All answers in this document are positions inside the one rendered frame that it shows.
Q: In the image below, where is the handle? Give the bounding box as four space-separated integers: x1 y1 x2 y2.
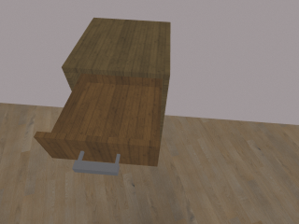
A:
72 150 121 176

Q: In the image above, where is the drawer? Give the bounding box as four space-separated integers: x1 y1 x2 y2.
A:
34 73 163 167

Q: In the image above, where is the cabinet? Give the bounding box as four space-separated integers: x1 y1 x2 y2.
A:
62 18 171 155

